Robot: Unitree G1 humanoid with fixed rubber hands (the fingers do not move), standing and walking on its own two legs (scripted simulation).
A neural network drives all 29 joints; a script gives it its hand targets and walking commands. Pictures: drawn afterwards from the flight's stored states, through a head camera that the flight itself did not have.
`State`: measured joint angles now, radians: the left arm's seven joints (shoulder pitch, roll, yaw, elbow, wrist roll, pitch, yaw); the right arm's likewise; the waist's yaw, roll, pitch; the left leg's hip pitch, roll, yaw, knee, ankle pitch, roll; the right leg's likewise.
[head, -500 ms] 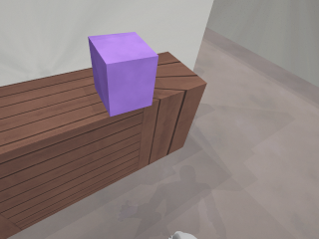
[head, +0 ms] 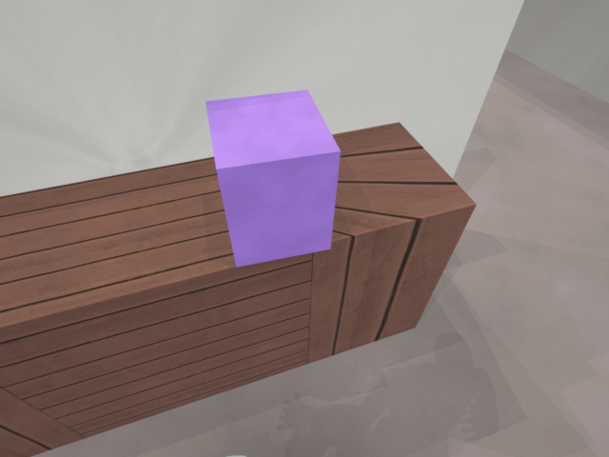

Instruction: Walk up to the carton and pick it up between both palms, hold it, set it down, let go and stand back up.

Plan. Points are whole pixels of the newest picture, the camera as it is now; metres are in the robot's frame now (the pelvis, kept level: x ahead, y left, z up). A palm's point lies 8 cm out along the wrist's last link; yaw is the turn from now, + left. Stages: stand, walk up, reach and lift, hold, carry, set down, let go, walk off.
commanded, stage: walk up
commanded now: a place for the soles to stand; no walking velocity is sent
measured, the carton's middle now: (271, 179) +0.63 +0.05 -0.01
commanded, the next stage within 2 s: none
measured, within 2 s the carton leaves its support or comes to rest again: neither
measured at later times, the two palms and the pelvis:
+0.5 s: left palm (138, 439) +0.20 +0.25 -0.15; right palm out of the picture +0.15 -0.33 -0.11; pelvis +0.14 -0.04 -0.01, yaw +6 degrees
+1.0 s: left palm (170, 403) +0.24 +0.19 -0.09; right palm (510, 341) +0.35 -0.38 -0.15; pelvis +0.23 -0.13 -0.01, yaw +13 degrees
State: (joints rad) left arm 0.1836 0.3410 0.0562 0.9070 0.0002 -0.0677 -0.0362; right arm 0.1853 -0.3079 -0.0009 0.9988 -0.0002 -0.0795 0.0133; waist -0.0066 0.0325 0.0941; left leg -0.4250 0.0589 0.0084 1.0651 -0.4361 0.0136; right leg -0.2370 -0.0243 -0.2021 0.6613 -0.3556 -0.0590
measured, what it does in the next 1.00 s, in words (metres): walks ahead: left foot, then right foot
